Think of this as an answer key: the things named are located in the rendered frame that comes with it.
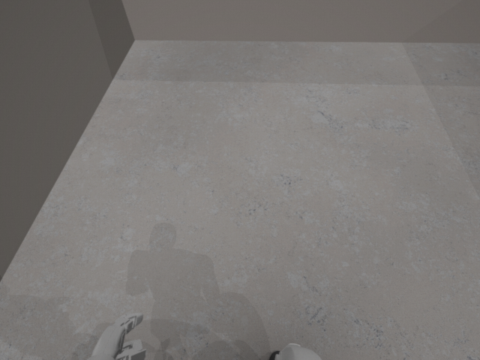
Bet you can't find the left robot hand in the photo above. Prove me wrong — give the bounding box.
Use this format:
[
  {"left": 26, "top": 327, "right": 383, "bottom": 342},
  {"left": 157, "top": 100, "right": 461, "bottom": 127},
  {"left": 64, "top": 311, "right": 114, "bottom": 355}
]
[{"left": 91, "top": 313, "right": 146, "bottom": 360}]

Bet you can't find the robot right shin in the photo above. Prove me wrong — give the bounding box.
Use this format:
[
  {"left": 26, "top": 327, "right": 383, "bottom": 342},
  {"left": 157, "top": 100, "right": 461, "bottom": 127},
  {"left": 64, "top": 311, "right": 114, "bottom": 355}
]
[{"left": 281, "top": 343, "right": 301, "bottom": 352}]

